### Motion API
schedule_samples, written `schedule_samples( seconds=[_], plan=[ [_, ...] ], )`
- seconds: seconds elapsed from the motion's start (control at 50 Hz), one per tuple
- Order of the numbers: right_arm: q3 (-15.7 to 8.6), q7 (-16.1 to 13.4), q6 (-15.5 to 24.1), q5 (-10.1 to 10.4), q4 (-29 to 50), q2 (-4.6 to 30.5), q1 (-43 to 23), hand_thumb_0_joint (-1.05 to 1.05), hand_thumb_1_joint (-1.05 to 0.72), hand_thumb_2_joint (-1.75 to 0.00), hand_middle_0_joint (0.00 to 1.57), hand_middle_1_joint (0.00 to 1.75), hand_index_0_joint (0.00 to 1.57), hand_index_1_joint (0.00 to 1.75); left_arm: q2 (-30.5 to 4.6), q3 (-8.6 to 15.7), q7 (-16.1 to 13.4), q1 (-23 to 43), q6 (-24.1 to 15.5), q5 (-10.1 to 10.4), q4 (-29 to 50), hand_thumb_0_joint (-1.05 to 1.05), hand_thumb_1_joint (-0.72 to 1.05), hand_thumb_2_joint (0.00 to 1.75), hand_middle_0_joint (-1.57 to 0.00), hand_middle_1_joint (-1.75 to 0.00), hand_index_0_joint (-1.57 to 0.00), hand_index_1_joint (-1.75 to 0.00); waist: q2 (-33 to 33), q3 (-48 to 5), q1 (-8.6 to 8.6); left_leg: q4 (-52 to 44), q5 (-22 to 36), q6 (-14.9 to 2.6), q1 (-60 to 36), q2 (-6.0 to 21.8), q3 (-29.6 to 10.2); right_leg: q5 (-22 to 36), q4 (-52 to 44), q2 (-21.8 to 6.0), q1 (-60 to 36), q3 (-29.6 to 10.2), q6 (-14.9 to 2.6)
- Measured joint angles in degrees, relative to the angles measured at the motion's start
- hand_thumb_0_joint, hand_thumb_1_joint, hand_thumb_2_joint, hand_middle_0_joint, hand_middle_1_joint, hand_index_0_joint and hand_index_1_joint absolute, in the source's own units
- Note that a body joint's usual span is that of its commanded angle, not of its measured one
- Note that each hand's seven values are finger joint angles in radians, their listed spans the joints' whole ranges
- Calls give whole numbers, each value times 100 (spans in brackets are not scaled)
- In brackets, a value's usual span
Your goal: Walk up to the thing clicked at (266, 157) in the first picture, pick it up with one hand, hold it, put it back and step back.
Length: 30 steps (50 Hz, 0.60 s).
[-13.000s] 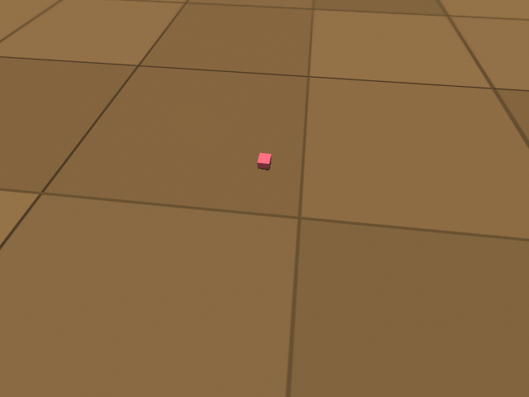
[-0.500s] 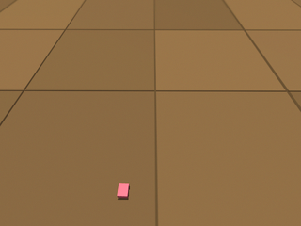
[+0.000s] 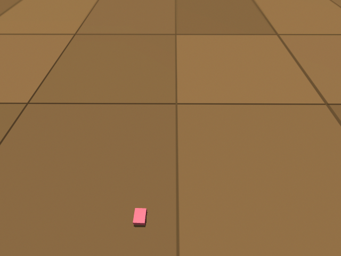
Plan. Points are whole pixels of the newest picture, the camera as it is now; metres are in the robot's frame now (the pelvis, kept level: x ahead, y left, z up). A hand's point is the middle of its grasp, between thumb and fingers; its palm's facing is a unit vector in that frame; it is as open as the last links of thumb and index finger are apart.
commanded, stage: stand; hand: left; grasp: from above
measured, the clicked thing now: (140, 216) +0.45 +0.20 -0.76
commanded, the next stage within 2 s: rise first in 0.24 s
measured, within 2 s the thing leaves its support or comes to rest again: neither
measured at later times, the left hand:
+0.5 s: hand out of the picture +0.12 +0.25 -0.16, palm faces +0.03 -0.95 -0.32, open 8.1 cm
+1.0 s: hand out of the picture +0.15 +0.26 -0.22, palm faces -0.12 -0.90 -0.42, open 14.1 cm
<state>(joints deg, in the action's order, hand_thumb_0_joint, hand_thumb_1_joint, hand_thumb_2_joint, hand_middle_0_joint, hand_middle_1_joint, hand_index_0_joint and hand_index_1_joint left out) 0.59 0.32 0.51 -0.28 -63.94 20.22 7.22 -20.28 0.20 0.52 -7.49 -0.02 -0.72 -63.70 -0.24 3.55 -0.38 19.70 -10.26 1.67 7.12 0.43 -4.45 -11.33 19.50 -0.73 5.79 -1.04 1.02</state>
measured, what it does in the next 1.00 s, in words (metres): lowers itself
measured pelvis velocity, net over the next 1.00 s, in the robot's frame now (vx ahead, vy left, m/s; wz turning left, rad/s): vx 0.00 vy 0.01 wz -0.03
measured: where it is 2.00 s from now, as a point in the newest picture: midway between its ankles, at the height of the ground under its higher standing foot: outside the picture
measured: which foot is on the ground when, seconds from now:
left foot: down 0.00-1.00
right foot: down 0.00-1.00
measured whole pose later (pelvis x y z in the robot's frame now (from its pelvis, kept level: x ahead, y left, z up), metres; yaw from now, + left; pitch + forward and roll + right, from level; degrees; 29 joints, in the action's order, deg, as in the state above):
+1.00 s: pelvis +0.00 +0.01 -0.08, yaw -2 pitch +16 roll -2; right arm -1.9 -0.7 5.5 0.6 -34.0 13.2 11.3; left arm -16.8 8.0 -0.5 -10.8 12.0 -12.0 -31.8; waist 0.5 -5.2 1.0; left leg 60.9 -28.9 0.9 47.7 0.1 -3.6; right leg -28.5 58.6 0.7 45.8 -2.3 2.1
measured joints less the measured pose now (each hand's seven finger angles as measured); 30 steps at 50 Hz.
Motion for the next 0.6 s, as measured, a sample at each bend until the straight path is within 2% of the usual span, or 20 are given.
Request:
schedule_samples(
  seconds=[0.36, 0.4, 0.44, 0.5, 0.6],
  plan=[
    [-10, 6, -25, 1, 18, -3, 13, 1, -90, -90, 21, 30, 20, 30, -1, 15, -3, 2, -11, -1, -10, 1, 90, 90, -20, -31, -20, -30, 12, 8, 15, 30, -8, 12, 28, 22, -16, 16, -21, 23, 1, 16, -12],
    [1, -93, 17, 168, 471, -17, 182, 1, -91, -90, 21, 30, 20, 30, 60, 95, -68, -44, -47, 131, 305, 1, 88, 91, -20, -33, -20, -32, 4, -45, 28, 235, -80, 2, 298, 7, -15, -62, 201, 18, 279, 13, -7],
    [7, -174, 135, 270, 871, -74, 267, 1, -91, -90, 20, 30, 20, 30, 151, 262, -96, 215, -161, 156, 344, 1, 83, 92, -19, -38, -19, -37, -6, -4, 45, 510, -168, -6, 606, -8, -26, -155, 475, 16, 582, 20, -5],
    [-48, -231, 194, 272, 1281, -276, 257, 1, -91, -90, 20, 30, 20, 30, 149, 498, -9, 690, -132, -5, 285, 1, 71, 94, -17, -50, -16, -49, 44, -19, 81, 957, -315, 9, 1141, 2, 4, -293, 930, 46, 1137, -18, -5],
    [-165, -170, 217, 157, 1796, -593, 361, 1, -91, -90, 20, 30, 20, 30, 57, 874, 114, 1002, 50, -458, 581, 1, 42, 98, -10, -76, -10, -75, 139, -268, 155, 1716, -647, 18, 1940, 28, 83, -583, 1677, 104, 1968, -107, -5]
  ],
)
